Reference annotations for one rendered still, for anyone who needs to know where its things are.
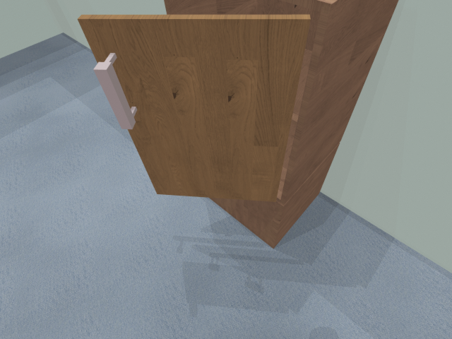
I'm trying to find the cupboard door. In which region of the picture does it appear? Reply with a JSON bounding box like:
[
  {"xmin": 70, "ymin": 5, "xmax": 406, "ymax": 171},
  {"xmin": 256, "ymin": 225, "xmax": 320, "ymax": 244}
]
[{"xmin": 78, "ymin": 15, "xmax": 311, "ymax": 202}]

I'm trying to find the handle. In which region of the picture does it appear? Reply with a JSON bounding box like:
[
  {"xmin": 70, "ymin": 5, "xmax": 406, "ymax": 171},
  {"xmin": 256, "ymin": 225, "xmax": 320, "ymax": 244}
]
[{"xmin": 93, "ymin": 53, "xmax": 137, "ymax": 129}]

